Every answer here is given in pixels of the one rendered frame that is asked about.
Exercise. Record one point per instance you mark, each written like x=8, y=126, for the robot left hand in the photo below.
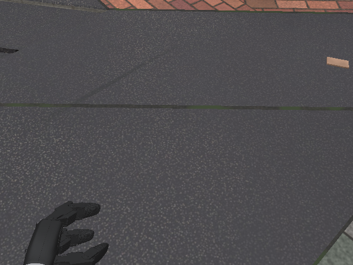
x=50, y=238

